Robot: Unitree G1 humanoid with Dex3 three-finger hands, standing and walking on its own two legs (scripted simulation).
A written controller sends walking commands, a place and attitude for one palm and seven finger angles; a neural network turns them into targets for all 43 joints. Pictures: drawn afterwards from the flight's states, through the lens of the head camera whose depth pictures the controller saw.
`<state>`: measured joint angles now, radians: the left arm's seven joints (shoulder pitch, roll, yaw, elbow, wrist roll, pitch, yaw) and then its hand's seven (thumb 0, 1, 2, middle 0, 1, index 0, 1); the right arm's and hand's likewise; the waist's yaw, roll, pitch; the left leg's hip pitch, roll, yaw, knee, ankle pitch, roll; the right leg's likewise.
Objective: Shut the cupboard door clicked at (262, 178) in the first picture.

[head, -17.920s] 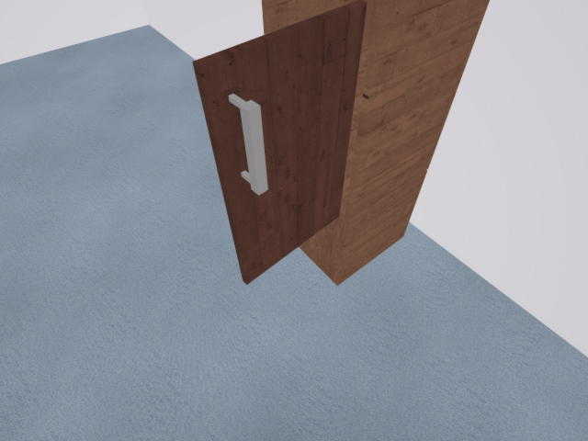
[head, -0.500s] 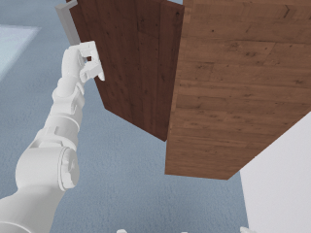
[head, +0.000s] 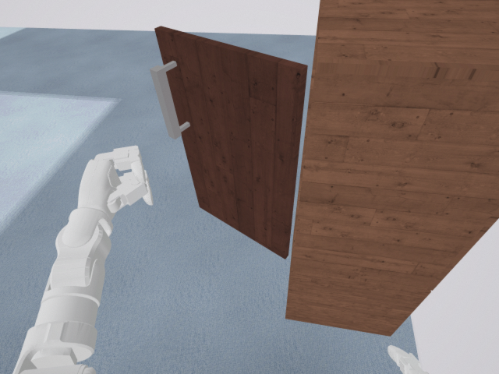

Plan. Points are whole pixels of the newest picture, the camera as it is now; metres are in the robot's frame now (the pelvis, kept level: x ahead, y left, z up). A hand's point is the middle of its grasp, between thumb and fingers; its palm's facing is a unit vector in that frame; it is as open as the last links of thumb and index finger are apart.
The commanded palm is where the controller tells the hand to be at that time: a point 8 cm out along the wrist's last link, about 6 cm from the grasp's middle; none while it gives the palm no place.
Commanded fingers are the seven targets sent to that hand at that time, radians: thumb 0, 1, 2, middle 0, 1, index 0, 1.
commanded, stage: draw the hand back to the body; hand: left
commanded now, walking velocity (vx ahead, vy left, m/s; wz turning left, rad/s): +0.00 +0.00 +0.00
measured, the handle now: (173, 101) +0.67 +0.21 +0.11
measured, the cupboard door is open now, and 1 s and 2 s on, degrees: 63 63 63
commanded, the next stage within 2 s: step back with the hand held close in 1.02 s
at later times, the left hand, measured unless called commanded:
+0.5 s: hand (54, 247) +0.24 +0.26 +0.16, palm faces +0.41 -0.85 -0.33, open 5.0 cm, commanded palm +0.18 +0.29 +0.18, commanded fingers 0.00 0.90 0.90 -0.37 -0.48 -0.37 -0.48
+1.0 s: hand (31, 270) +0.20 +0.26 +0.17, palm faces +0.47 -0.79 -0.40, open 7.4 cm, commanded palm +0.16 +0.30 +0.19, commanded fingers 0.00 0.90 0.90 -0.20 -0.30 -0.20 -0.30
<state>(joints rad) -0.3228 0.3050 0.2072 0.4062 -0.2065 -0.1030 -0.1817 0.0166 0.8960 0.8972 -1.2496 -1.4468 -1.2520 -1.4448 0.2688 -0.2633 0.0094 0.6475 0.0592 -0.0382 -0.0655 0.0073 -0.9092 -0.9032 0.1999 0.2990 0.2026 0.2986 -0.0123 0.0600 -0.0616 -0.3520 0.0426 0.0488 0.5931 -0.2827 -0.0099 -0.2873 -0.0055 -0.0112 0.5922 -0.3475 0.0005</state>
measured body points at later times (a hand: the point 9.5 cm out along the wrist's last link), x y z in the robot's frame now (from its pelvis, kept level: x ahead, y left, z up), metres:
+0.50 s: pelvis +0.01 +0.01 +0.02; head -0.01 -0.02 +0.46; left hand +0.21 +0.30 +0.18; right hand +0.20 -0.20 -0.08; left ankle +0.02 +0.13 -0.73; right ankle -0.02 -0.12 -0.73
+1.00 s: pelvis +0.02 +0.00 +0.01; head +0.00 -0.03 +0.46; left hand +0.17 +0.30 +0.19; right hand +0.21 -0.22 -0.07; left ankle +0.02 +0.13 -0.73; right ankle -0.02 -0.12 -0.73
